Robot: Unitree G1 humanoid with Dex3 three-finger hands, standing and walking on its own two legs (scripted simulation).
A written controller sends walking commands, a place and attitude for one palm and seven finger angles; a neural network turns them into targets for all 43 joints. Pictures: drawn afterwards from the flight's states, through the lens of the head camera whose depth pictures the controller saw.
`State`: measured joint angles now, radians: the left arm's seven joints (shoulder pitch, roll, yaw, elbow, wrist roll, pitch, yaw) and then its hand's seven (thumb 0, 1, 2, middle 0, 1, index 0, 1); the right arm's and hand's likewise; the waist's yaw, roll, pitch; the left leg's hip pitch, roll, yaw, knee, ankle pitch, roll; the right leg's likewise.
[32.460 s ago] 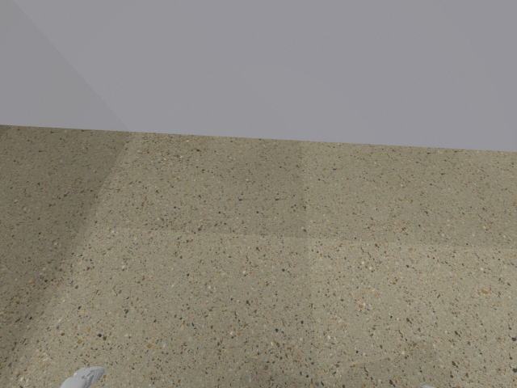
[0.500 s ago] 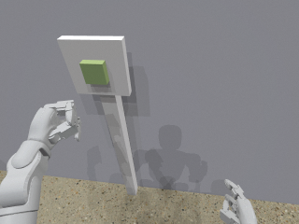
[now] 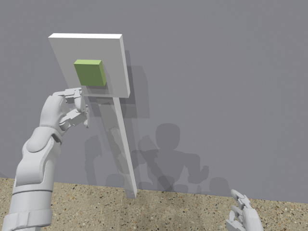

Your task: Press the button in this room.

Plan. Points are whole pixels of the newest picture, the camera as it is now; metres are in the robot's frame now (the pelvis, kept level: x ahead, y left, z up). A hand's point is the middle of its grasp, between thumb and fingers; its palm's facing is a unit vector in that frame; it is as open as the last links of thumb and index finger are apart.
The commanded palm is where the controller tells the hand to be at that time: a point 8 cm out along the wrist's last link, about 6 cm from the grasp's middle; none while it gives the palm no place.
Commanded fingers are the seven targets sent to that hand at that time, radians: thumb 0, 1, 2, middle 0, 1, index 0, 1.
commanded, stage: aim a knuckle at the button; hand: left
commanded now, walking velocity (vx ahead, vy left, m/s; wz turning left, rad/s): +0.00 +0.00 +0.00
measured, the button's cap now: (91, 72) +0.47 +0.22 +0.20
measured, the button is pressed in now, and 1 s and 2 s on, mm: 0 0 0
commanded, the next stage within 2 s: none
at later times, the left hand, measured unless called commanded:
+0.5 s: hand (94, 104) +0.37 +0.19 +0.17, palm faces +0.04 -1.00 -0.03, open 3.1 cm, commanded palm +0.34 +0.24 +0.17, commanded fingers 0.00 0.90 0.90 -1.30 -1.50 -1.30 -1.50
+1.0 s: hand (95, 102) +0.38 +0.19 +0.17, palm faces +0.05 -1.00 -0.02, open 3.2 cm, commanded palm +0.35 +0.24 +0.17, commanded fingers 0.00 0.90 0.90 -1.30 -1.50 -1.30 -1.50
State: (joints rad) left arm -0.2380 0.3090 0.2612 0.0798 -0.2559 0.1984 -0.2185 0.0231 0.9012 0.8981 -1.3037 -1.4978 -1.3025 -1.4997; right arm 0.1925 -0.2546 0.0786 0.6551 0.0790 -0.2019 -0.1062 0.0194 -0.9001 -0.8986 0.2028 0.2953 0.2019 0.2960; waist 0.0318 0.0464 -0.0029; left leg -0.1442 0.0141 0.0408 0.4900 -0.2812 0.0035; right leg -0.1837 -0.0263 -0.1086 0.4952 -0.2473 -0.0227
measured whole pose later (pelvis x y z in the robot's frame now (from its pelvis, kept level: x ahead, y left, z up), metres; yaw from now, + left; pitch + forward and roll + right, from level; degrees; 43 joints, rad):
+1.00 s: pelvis +0.00 +0.00 +0.00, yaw -1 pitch -2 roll +0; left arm -0.41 0.31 0.26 0.35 -0.21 0.11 -0.16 0.02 0.90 0.90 -1.30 -1.50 -1.30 -1.50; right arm 0.22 -0.25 0.07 0.64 0.08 -0.13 -0.09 0.02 -0.90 -0.90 0.20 0.30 0.20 0.30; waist 0.00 0.04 -0.01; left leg -0.17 0.02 0.06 0.47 -0.28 0.01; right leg -0.21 -0.02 -0.09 0.48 -0.23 -0.02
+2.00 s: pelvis +0.01 +0.00 +0.00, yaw -1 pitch -1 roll +0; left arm -0.36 0.31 0.27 0.35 -0.22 0.16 -0.17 0.02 0.90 0.90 -1.30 -1.50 -1.30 -1.50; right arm 0.25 -0.26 0.06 0.62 0.08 -0.08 -0.08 0.02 -0.90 -0.90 0.20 0.30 0.20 0.30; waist 0.00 0.04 -0.02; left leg -0.17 0.02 0.06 0.47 -0.28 0.01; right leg -0.21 -0.02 -0.08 0.48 -0.24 -0.02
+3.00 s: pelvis +0.01 +0.01 +0.00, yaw -1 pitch -2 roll +0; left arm -0.39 0.34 0.29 0.33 -0.22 0.16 -0.18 0.02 0.90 0.90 -1.30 -1.50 -1.30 -1.50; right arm 0.23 -0.25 0.07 0.62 0.08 -0.08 -0.09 0.02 -0.90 -0.90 0.20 0.30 0.20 0.30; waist 0.00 0.04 -0.03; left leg -0.16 0.02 0.05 0.48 -0.29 0.01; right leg -0.20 -0.02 -0.09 0.47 -0.24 -0.02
